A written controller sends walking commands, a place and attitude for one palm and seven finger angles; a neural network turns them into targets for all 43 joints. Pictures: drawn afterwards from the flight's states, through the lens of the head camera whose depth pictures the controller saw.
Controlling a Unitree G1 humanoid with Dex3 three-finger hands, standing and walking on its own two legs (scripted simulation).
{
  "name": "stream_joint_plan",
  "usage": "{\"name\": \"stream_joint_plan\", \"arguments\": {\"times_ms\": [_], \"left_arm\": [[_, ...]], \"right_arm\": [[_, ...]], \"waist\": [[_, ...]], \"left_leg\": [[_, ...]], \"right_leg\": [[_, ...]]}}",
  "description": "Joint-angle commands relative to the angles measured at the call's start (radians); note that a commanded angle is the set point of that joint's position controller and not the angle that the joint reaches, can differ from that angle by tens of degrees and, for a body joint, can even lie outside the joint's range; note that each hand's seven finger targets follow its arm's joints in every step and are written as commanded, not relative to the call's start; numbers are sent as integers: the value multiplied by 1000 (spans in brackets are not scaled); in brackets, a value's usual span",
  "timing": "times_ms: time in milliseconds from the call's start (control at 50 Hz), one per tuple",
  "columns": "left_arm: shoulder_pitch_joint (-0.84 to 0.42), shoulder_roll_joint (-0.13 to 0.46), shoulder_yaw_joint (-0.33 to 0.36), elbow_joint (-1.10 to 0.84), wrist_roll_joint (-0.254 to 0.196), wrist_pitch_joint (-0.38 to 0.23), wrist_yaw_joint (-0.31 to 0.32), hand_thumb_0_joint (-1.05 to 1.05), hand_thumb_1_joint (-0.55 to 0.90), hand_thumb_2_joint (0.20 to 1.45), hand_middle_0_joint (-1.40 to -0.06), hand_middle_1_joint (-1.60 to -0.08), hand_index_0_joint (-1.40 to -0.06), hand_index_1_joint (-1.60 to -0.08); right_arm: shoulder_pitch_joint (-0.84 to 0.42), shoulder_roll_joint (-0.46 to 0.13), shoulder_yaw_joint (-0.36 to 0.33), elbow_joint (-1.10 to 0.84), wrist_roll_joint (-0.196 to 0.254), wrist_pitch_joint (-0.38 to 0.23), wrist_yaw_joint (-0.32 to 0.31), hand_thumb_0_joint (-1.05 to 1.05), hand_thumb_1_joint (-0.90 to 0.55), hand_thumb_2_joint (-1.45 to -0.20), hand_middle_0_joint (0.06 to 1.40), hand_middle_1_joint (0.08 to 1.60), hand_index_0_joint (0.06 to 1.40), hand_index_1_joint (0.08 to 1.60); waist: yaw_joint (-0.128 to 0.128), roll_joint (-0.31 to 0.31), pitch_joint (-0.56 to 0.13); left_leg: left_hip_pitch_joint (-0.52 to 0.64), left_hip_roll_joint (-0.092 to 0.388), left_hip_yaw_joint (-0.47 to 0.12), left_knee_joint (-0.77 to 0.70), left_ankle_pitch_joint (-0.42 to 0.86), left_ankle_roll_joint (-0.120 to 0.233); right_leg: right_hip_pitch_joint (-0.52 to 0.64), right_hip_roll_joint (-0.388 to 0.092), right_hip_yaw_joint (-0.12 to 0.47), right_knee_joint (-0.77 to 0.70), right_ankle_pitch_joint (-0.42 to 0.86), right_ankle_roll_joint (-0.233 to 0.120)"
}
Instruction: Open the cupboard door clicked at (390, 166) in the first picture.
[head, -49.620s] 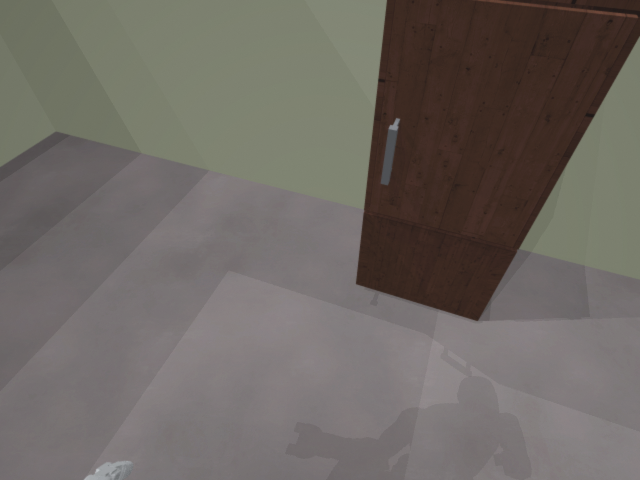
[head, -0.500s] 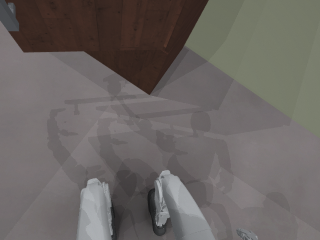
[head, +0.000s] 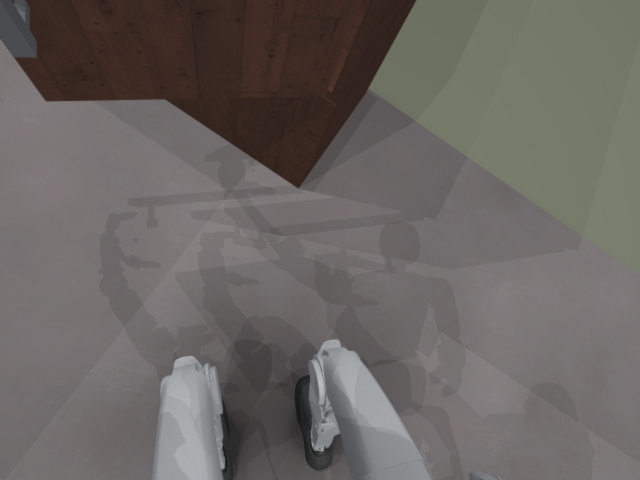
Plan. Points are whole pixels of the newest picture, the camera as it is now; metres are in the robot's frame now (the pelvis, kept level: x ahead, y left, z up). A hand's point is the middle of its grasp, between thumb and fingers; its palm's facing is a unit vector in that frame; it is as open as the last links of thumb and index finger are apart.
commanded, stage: slide the fingers in behind the handle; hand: left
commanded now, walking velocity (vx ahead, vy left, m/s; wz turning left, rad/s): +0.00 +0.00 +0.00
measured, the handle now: out of the picture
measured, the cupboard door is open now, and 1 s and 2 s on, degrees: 42 42 43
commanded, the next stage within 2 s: close the thumb around the handle in 1.30 s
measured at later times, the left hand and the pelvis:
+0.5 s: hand out of the picture +0.56 +0.27 +0.06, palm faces +0.08 -1.00 -0.03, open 14.0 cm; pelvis +0.00 -0.01 +0.01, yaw +1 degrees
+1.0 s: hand (17, 19) +0.56 +0.24 +0.07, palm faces +0.10 -0.99 -0.03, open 14.0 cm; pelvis +0.01 -0.01 +0.01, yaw +1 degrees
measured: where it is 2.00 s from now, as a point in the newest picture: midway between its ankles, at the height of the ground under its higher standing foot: (267, 447)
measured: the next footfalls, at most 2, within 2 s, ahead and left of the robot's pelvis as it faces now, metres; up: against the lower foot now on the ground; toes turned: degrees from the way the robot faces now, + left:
none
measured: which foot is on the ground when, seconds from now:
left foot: down 0.00-1.00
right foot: down 0.00-1.00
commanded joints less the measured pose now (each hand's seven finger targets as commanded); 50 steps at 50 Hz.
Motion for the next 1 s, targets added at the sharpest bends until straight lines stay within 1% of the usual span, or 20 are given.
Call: {"name": "stream_joint_plan", "arguments": {"times_ms": [0,40,80,140,200,300,360,380,420,480,520,560,580,640,680,740,820,900,920,980], "left_arm": [[-369,309,49,-299,-26,-108,41,0,-500,300,-300,-1200,-300,-1200],[-338,232,6,-260,-32,-104,46,0,-500,300,-300,-1200,-300,-1200],[-332,202,-14,-214,-35,-94,47,0,-500,300,-300,-1200,-300,-1200],[-329,216,-11,-160,-36,-77,51,0,-500,300,-300,-1200,-300,-1200],[-337,202,-13,-210,-34,-113,64,0,-500,300,-300,-1200,-300,-1200],[-367,164,-25,-200,-46,-156,78,0,-500,300,-300,-1200,-300,-1200],[-357,196,-1,-180,-42,-155,81,0,-500,300,-300,-1200,-300,-1200],[-356,172,-22,-179,-39,-152,80,0,-500,300,-300,-1200,-300,-1200],[-359,181,-21,-187,-32,-147,85,0,-500,300,-300,-1200,-300,-1200],[-357,203,11,-237,-37,-161,94,0,-500,300,-300,-1200,-300,-1200],[-353,183,0,-221,-43,-159,95,0,-500,300,-300,-1200,-300,-1200],[-372,170,-5,-234,-44,-164,97,0,-500,300,-300,-1200,-300,-1200],[-365,161,-16,-240,-42,-163,97,0,-500,300,-300,-1200,-300,-1200],[-371,161,-21,-229,-38,-154,103,0,-500,300,-300,-1200,-300,-1200],[-377,101,-56,-211,-41,-151,108,0,-500,300,-300,-1200,-300,-1200],[-391,76,-74,-201,-42,-144,120,0,-500,300,-300,-1200,-300,-1200],[-379,62,-71,-210,-41,-156,138,0,-500,300,-300,-1200,-300,-1200],[-383,81,-60,-177,-25,-160,166,0,-500,300,-300,-1200,-300,-1200],[-380,111,-34,-176,-24,-163,173,0,-500,300,-300,-1200,-300,-1200],[-355,128,-28,-177,-12,-176,166,0,-500,300,-300,-1200,-300,-1200]], "right_arm": [[230,-229,-98,1,-12,-6,1,0,-900,-900,200,300,200,300],[223,-224,-101,4,-9,-5,6,0,-900,-900,200,300,200,300],[222,-225,-101,5,-7,-5,5,0,-900,-900,200,300,200,300],[220,-224,-93,-2,-2,-6,-2,0,-900,-900,200,300,200,300],[220,-222,-102,2,-6,-9,-2,0,-900,-900,200,300,200,300],[215,-219,-105,16,-9,-13,4,0,-900,-900,200,300,200,300],[221,-218,-103,13,-6,-13,3,0,-900,-900,200,300,200,300],[217,-217,-105,12,-7,-10,3,0,-900,-900,200,300,200,300],[216,-214,-103,10,-7,-7,4,0,-900,-900,200,300,200,300],[220,-215,-110,10,-9,-7,9,0,-900,-900,200,300,200,300],[213,-211,-108,12,-7,-6,9,0,-900,-900,200,300,200,300],[220,-207,-110,17,-7,-8,10,0,-900,-900,200,300,200,300],[214,-209,-112,18,-6,-7,10,0,-900,-900,200,300,200,300],[216,-208,-110,23,-7,-6,10,0,-900,-900,200,300,200,300],[217,-207,-114,28,-8,-7,12,0,-900,-900,200,300,200,300],[219,-203,-115,32,-8,-9,11,0,-900,-900,200,300,200,300],[221,-200,-117,32,-12,-11,13,0,-900,-900,200,300,200,300],[219,-197,-112,26,-14,-8,15,0,-900,-900,200,300,200,300],[223,-198,-111,23,-15,-9,16,0,-900,-900,200,300,200,300],[221,-198,-111,19,-14,-8,19,0,-900,-900,200,300,200,300]], "waist": [[40,377,-692],[27,346,-636],[15,311,-586],[9,232,-539],[21,284,-592],[7,268,-585],[16,248,-601],[15,265,-607],[20,264,-613],[37,291,-680],[24,247,-662],[19,251,-652],[25,280,-654],[21,261,-648],[8,261,-625],[0,250,-613],[10,256,-633],[8,232,-596],[16,226,-606],[22,224,-637]], "left_leg": [[783,-8,-102,-182,537,-12],[767,-9,-98,-198,503,-10],[725,-9,-91,-203,457,-4],[612,-19,-67,-204,383,11],[681,-18,-71,-203,437,3],[674,-19,-72,-196,431,2],[644,-23,-61,-188,433,9],[645,-25,-58,-185,442,8],[631,-26,-51,-181,441,9],[676,-25,-55,-178,485,5],[633,-27,-46,-172,468,12],[642,-27,-49,-173,470,13],[656,-26,-47,-178,463,8],[637,-27,-48,-176,447,11],[657,-25,-54,-182,442,9],[641,-27,-49,-180,425,11],[661,-29,-49,-183,449,9],[611,-31,-42,-184,426,11],[593,-34,-37,-181,428,13],[586,-34,-33,-175,443,13]], "right_leg": [[152,24,25,-150,269,-32],[152,24,24,-168,259,-29],[151,23,25,-174,243,-27],[212,23,37,-189,228,-21],[193,20,39,-182,249,-27],[182,21,40,-177,244,-27],[223,21,49,-173,259,-27],[222,19,50,-174,266,-26],[242,19,52,-173,272,-25],[258,20,55,-167,300,-27],[283,22,61,-172,309,-22],[279,21,61,-174,312,-22],[268,20,59,-177,300,-23],[277,21,61,-178,294,-23],[238,20,55,-183,279,-23],[240,20,58,-189,274,-23],[244,20,57,-186,286,-25],[260,19,60,-184,278,-23],[286,18,64,-183,289,-22],[313,19,69,-174,316,-23]]}}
